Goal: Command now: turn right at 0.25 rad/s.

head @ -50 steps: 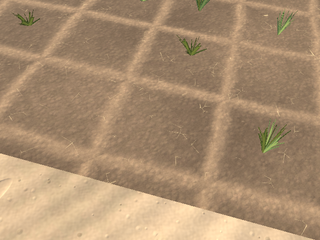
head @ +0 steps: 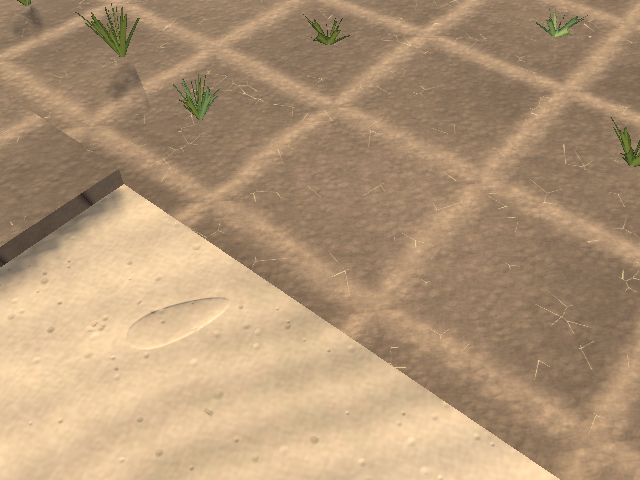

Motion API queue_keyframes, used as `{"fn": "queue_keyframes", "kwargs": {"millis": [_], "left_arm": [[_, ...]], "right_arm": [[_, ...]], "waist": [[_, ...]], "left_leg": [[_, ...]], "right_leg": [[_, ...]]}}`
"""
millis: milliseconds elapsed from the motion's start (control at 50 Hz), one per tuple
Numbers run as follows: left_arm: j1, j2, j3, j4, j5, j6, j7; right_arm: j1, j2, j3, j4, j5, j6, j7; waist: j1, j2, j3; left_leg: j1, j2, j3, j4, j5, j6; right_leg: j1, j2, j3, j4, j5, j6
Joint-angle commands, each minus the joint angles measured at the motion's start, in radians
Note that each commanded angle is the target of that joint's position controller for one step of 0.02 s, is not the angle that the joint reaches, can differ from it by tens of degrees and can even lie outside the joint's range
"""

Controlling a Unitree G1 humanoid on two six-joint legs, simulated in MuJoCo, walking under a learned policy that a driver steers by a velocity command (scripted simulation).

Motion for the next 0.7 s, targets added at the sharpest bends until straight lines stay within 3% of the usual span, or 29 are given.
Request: {"fn": "queue_keyframes", "kwargs": {"millis": [20, 60, 100, 120, 140, 160, 180, 200, 220, 260, 320, 380, 420, 440, 460, 480, 500, 520, 540, 560, 580, 600, 620, 640, 700], "left_arm": [[-0.060, 0.199, 0.053, -0.094, -0.013, -0.021, -0.004], [-0.035, 0.150, 0.038, -0.088, -0.010, -0.022, -0.001], [-0.003, 0.143, 0.037, -0.095, -0.015, -0.026, 0.000], [-0.025, 0.140, 0.035, -0.112, -0.017, -0.030, 0.002], [-0.076, 0.124, 0.030, -0.141, -0.022, -0.035, 0.004], [-0.128, 0.084, 0.020, -0.179, -0.028, -0.041, 0.004], [-0.164, 0.085, 0.018, -0.212, -0.030, -0.044, 0.003], [-0.149, 0.118, 0.029, -0.211, -0.027, -0.045, 0.003], [-0.110, 0.114, 0.030, -0.207, -0.033, -0.046, -0.003], [-0.101, 0.098, 0.024, -0.203, -0.034, -0.049, -0.019], [-0.144, 0.062, 0.005, -0.225, -0.024, -0.051, -0.048], [-0.169, 0.044, -0.009, -0.246, -0.028, -0.047, -0.065], [-0.171, 0.071, -0.001, -0.260, -0.032, -0.040, -0.068], [-0.147, 0.089, 0.008, -0.260, -0.029, -0.036, -0.068], [-0.082, 0.111, 0.025, -0.244, -0.024, -0.032, -0.066], [0.048, 0.164, 0.057, -0.204, -0.024, -0.024, -0.059], [0.237, 0.231, 0.092, -0.164, -0.034, -0.014, -0.043], [0.237, 0.367, 0.106, -0.183, -0.032, -0.020, -0.033], [0.236, 0.297, 0.082, -0.213, -0.026, -0.044, -0.045], [0.194, 0.230, 0.062, -0.199, -0.016, -0.060, -0.049], [0.151, 0.199, 0.052, -0.199, -0.015, -0.067, -0.050], [0.081, 0.163, 0.040, -0.204, -0.008, -0.067, -0.048], [0.036, 0.138, 0.030, -0.212, 0.006, -0.070, -0.047], [0.012, 0.127, 0.026, -0.208, 0.013, -0.076, -0.044], [0.039, 0.141, 0.027, -0.161, 0.008, -0.099, -0.038]], "right_arm": [[0.031, -0.178, -0.060, -0.054, -0.003, -0.014, -0.018], [0.012, -0.141, -0.062, -0.070, 0.004, -0.002, -0.025], [0.020, -0.134, -0.068, -0.083, 0.016, -0.008, -0.015], [0.048, -0.133, -0.071, -0.082, 0.023, -0.022, -0.009], [0.116, -0.152, -0.079, -0.067, 0.027, -0.037, -0.006], [0.205, -0.206, -0.095, -0.039, 0.028, -0.051, -0.002], [0.219, -0.252, -0.109, -0.023, 0.019, -0.063, 0.001], [0.219, -0.218, -0.099, -0.025, 0.014, -0.074, -0.005], [0.195, -0.196, -0.092, -0.028, 0.023, -0.080, -0.009], [0.156, -0.177, -0.086, -0.026, 0.032, -0.082, -0.011], [0.156, -0.202, -0.092, -0.015, 0.022, -0.083, -0.005], [0.171, -0.249, -0.103, 0.005, 0.038, -0.077, 0.002], [0.193, -0.273, -0.110, 0.018, 0.051, -0.071, 0.009], [0.185, -0.283, -0.112, 0.020, 0.057, -0.068, 0.010], [0.170, -0.288, -0.113, 0.020, 0.061, -0.064, 0.009], [0.189, -0.260, -0.103, 0.022, 0.056, -0.066, 0.007], [0.193, -0.220, -0.086, 0.004, 0.029, -0.072, 0.004], [0.218, -0.092, -0.048, -0.076, -0.006, -0.091, 0.006], [0.150, -0.188, -0.063, -0.084, 0.037, -0.118, 0.012], [0.092, -0.237, -0.078, -0.100, 0.070, -0.131, 0.018], [0.092, -0.230, -0.072, -0.093, 0.058, -0.139, 0.015], [0.116, -0.219, -0.071, -0.067, 0.036, -0.139, 0.011], [0.143, -0.216, -0.073, -0.049, 0.029, -0.128, 0.014], [0.161, -0.208, -0.072, -0.029, 0.030, -0.115, 0.018], [0.141, -0.169, -0.061, -0.009, 0.028, -0.085, 0.019]], "waist": [[-0.053, -0.128, -0.045], [-0.055, -0.159, -0.071], [-0.055, -0.120, -0.003], [-0.077, -0.092, 0.023], [-0.115, -0.045, 0.032], [-0.140, 0.057, 0.020], [-0.138, 0.144, 0.046], [-0.122, 0.077, 0.052], [-0.093, 0.078, 0.054], [-0.082, 0.094, 0.063], [-0.100, 0.078, 0.036], [-0.108, 0.097, 0.021], [-0.100, 0.113, 0.020], [-0.071, 0.117, 0.011], [-0.020, 0.108, -0.022], [0.043, 0.071, -0.098], [0.135, -0.001, -0.186], [0.051, -0.312, -0.249], [0.107, -0.185, -0.328], [0.092, -0.140, -0.185], [0.057, -0.090, -0.119], [0.011, -0.056, -0.088], [-0.024, -0.081, -0.073], [-0.039, -0.091, -0.069], [-0.037, -0.059, -0.038]], "left_leg": [[0.037, 0.061, -0.017, -0.013, 0.028, -0.014], [0.041, 0.039, 0.030, 0.040, -0.151, -0.015], [-0.003, 0.065, -0.009, 0.013, -0.319, 0.019], [0.046, 0.099, -0.053, -0.037, -0.350, 0.043], [0.156, 0.167, -0.150, -0.118, -0.395, 0.079], [0.274, 0.313, -0.363, -0.248, -0.481, 0.145], [0.294, 0.480, -0.568, -0.342, -0.479, 0.233], [0.284, 0.509, -0.590, -0.347, -0.429, 0.269], [0.286, 0.499, -0.535, -0.341, -0.383, 0.259], [0.287, 0.423, -0.340, -0.364, -0.218, 0.192], [0.219, 0.334, -0.075, -0.369, 0.067, 0.139], [0.164, 0.311, 0.050, -0.346, 0.120, 0.112], [0.171, 0.346, 0.065, -0.319, 0.140, 0.099], [0.171, 0.357, 0.086, -0.271, 0.237, 0.085], [0.151, 0.347, 0.135, -0.162, 0.400, 0.059], [0.097, 0.307, 0.202, 0.040, 0.549, 0.024], [-0.103, 0.264, 0.231, 0.338, 0.410, -0.028], [-0.484, 0.088, 0.157, 0.712, -0.305, -0.095], [-0.588, 0.079, -0.057, 0.844, -0.296, -0.084], [-0.672, 0.127, -0.051, 0.848, -0.197, -0.061], [-0.626, 0.168, -0.045, 0.774, -0.111, -0.045], [-0.552, 0.206, -0.042, 0.691, -0.040, -0.047], [-0.475, 0.229, -0.046, 0.636, 0.011, -0.049], [-0.431, 0.231, -0.032, 0.616, 0.044, -0.057], [-0.431, 0.227, -0.009, 0.523, 0.145, -0.084]], "right_leg": [[-0.031, -0.088, 0.158, -0.091, 0.277, -0.118], [-0.065, -0.090, 0.216, -0.127, -0.017, -0.144], [-0.148, -0.077, 0.258, -0.144, -0.389, -0.164], [-0.231, -0.054, 0.244, -0.119, -0.438, -0.151], [-0.356, -0.007, 0.184, -0.028, -0.404, -0.120], [-0.484, 0.049, 0.085, 0.168, -0.290, -0.083], [-0.587, 0.026, 0.042, 0.380, -0.267, -0.068], [-0.634, -0.012, 0.084, 0.528, -0.264, -0.065], [-0.657, -0.034, 0.096, 0.582, -0.222, -0.063], [-0.651, -0.074, 0.074, 0.552, -0.124, -0.050], [-0.492, -0.075, -0.017, 0.395, 0.010, -0.027], [-0.327, -0.043, -0.086, 0.223, 0.054, -0.031], [-0.266, -0.018, -0.118, 0.167, 0.057, -0.058], [-0.213, 0.005, -0.137, 0.129, 0.051, -0.081], [-0.098, 0.046, -0.168, 0.076, 0.070, -0.108], [0.101, 0.093, -0.179, 0.052, 0.078, -0.142], [0.373, 0.037, -0.045, 0.048, 0.059, -0.193], [0.566, -0.247, 0.588, -0.141, -0.182, -0.361], [0.577, -0.318, 0.831, -0.307, -0.367, -0.414], [0.495, -0.303, 0.698, -0.308, -0.327, -0.381], [0.373, -0.257, 0.571, -0.292, -0.211, -0.354], [0.263, -0.215, 0.447, -0.279, -0.077, -0.322], [0.179, -0.178, 0.366, -0.295, 0.029, -0.306], [0.134, -0.161, 0.315, -0.316, 0.110, -0.303], [0.090, -0.147, 0.180, -0.355, 0.299, -0.298]]}}
Keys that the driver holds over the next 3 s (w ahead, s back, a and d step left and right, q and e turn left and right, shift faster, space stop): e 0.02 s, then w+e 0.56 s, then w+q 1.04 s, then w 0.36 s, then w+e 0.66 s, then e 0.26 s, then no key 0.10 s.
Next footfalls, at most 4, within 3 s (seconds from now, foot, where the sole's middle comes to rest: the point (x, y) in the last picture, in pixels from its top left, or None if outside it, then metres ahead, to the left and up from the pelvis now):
0.50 right None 0.22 -0.24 -0.77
1.04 left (419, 434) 0.60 -0.16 -0.77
1.52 right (517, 353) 0.84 -0.43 -0.83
2.04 left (400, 266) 1.11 -0.16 -0.83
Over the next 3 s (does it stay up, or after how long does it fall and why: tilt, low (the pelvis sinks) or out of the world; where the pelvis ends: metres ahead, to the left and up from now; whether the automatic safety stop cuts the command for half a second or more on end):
stays up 1.46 -0.30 -0.06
